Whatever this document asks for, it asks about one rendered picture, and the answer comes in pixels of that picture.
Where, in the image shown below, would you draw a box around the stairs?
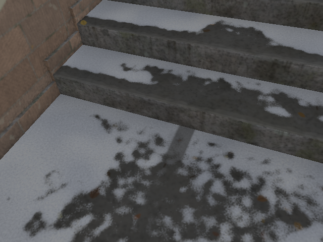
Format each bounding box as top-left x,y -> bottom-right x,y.
53,0 -> 323,163

